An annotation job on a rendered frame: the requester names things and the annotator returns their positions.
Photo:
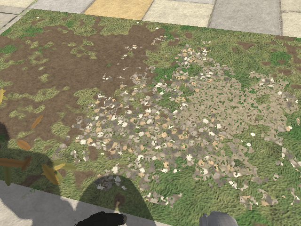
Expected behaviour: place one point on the left robot hand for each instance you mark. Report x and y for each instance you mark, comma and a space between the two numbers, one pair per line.
103, 219

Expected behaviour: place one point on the robot right thigh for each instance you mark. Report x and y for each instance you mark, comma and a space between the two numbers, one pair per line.
217, 219

